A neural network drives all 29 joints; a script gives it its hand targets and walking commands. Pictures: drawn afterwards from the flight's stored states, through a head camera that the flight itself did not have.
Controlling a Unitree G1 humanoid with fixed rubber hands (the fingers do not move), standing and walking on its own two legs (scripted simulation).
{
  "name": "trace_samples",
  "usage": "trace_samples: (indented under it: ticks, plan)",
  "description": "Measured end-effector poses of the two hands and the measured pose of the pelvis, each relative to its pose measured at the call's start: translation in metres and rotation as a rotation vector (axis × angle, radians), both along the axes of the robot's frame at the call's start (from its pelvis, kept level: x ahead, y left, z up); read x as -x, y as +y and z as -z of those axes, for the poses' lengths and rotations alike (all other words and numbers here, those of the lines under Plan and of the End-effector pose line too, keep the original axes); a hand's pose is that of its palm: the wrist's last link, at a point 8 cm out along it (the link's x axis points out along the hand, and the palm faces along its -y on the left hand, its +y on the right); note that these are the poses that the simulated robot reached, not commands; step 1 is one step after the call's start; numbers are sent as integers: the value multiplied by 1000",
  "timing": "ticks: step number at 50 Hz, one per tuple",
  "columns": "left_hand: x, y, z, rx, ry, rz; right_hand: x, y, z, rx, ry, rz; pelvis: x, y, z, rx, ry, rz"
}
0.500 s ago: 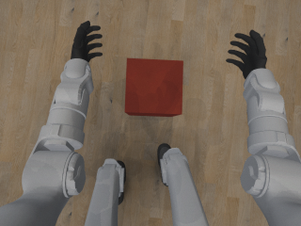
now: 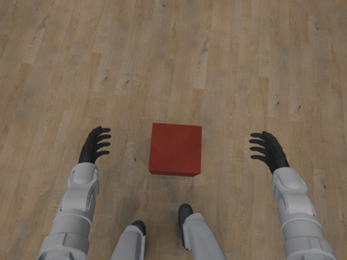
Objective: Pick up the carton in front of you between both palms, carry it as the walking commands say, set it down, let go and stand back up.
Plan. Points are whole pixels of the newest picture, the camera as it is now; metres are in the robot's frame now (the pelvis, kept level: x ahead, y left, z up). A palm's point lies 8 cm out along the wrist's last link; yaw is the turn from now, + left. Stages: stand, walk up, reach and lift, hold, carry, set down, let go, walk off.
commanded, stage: let go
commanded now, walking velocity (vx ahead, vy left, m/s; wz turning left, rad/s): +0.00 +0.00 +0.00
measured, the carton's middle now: (174, 152) +0.44 -0.06 -0.59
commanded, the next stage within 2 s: stand in 0.90 s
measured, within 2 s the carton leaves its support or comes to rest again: neither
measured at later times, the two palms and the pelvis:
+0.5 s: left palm (11, 230) +0.23 +0.26 -0.01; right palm (280, 227) +0.20 -0.20 -0.01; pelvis +0.05 +0.03 +0.06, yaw -1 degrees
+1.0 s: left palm (5, 250) +0.19 +0.28 -0.03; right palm (298, 231) +0.19 -0.24 -0.02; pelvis +0.05 +0.02 +0.05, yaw +0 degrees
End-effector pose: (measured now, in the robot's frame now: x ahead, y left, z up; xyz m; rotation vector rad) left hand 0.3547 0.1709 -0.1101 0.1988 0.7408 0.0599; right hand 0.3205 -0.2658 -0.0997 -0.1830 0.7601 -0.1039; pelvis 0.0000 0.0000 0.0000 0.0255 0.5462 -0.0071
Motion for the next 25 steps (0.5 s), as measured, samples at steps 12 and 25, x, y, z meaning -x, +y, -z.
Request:
trace_samples:
  ticks: [12,25]
  plan:
    - [64,42,-53,17,12,12,73,30,-58,-11,12,11,-31,11,-37,29,-229,3]
    - [128,92,-95,15,14,-3,118,65,-92,-11,19,-5,-51,35,-58,52,-482,4]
